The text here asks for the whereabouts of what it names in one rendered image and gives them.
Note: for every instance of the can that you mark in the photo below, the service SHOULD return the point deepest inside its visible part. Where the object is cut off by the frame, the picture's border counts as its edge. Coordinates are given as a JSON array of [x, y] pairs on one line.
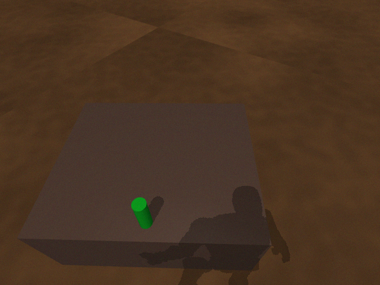
[[142, 212]]

